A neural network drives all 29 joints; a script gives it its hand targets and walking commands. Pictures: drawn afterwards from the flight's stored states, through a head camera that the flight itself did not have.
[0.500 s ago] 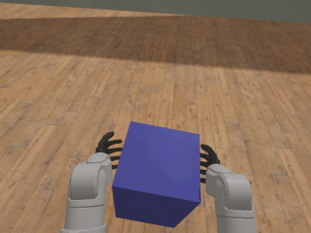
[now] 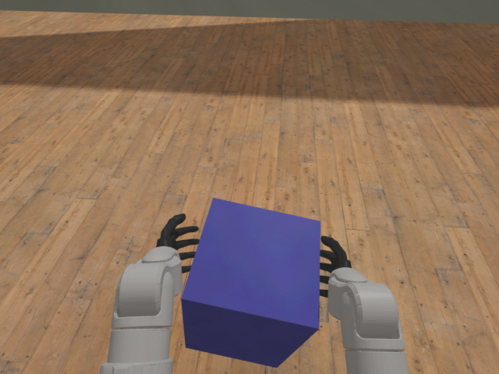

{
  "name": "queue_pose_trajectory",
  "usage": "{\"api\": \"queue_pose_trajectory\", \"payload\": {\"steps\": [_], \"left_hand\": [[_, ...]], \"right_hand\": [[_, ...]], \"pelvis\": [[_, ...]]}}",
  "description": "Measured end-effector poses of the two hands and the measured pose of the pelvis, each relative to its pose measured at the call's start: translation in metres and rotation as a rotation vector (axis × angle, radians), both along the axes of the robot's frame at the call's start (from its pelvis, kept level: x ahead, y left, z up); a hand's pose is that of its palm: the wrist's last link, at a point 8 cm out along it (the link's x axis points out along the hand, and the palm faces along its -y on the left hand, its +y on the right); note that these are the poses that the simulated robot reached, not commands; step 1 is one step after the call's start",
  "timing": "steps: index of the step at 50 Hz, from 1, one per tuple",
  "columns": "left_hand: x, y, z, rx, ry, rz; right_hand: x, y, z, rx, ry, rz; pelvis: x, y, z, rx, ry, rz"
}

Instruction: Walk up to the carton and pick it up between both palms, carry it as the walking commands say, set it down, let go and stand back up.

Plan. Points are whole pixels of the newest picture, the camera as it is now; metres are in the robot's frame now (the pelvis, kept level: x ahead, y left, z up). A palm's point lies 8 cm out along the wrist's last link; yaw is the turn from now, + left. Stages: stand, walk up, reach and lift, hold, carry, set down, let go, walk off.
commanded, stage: carry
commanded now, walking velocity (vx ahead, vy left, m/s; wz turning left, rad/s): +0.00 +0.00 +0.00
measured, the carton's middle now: (247, 289) +0.29 +0.00 -0.01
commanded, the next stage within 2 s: none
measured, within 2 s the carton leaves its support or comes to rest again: neither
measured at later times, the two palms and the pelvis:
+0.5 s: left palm (139, 270) +0.29 +0.17 +0.05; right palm (307, 284) +0.27 -0.09 +0.04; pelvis +0.01 +0.04 +0.00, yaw -1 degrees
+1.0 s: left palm (137, 266) +0.31 +0.18 +0.04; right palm (299, 279) +0.29 -0.08 +0.03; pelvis +0.02 +0.05 -0.01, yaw -1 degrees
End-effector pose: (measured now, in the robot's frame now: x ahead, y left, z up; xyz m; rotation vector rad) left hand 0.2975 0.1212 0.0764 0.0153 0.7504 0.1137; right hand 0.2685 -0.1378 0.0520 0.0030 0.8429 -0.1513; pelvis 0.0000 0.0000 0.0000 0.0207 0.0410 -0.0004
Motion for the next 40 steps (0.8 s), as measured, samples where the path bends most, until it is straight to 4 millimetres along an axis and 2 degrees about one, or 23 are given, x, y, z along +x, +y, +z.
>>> {"api": "queue_pose_trajectory", "payload": {"steps": [7,12,21,31,40], "left_hand": [[-0.003,0.013,-0.008,-0.014,-0.042,0.000],[-0.009,0.025,-0.013,-0.005,-0.047,-0.003],[-0.007,0.044,-0.020,0.004,-0.058,-0.001],[0.003,0.051,-0.031,0.014,-0.067,-0.027],[0.010,0.055,-0.031,0.016,-0.084,-0.027]], "right_hand": [[0.001,0.012,-0.001,-0.018,-0.041,-0.001],[0.000,0.024,-0.003,-0.042,-0.045,0.025],[0.003,0.042,-0.012,-0.052,-0.057,0.044],[0.009,0.050,-0.022,-0.058,-0.066,0.030],[0.015,0.054,-0.023,-0.051,-0.085,0.025]], "pelvis": [[-0.007,0.010,-0.003,-0.019,0.006,-0.011],[-0.004,0.019,-0.003,-0.019,0.001,-0.013],[0.002,0.036,-0.004,-0.020,0.001,-0.014],[0.010,0.048,-0.005,-0.016,0.001,-0.016],[0.016,0.052,-0.006,-0.018,-0.001,-0.016]]}}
